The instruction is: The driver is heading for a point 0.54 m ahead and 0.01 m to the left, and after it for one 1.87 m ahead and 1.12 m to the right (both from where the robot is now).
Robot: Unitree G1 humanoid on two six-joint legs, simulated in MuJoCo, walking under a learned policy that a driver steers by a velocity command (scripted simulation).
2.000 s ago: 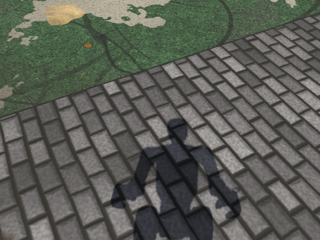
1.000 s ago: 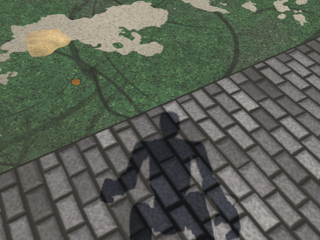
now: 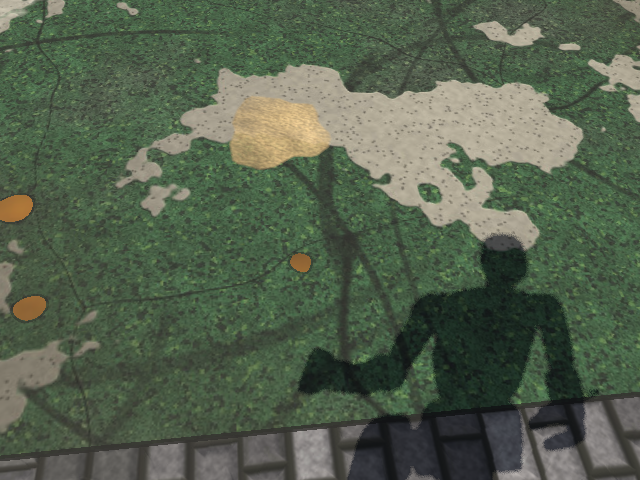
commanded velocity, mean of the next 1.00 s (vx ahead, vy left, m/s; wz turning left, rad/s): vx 0.26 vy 0.00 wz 0.12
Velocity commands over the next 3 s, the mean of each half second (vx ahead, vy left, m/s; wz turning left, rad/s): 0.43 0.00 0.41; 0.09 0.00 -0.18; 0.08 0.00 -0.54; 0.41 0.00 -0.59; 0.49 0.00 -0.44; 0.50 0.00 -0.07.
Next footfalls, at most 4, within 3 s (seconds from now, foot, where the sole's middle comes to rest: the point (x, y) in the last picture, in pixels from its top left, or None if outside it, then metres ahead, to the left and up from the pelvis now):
0.26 right None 0.35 -0.14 -0.78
0.66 left None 0.42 0.12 -0.78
1.02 right None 0.40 -0.14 -0.78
1.52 left None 0.46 0.07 -0.78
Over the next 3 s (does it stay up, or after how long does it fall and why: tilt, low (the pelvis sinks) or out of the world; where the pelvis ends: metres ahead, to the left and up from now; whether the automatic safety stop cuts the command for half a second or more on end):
stays up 0.98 -0.55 -0.02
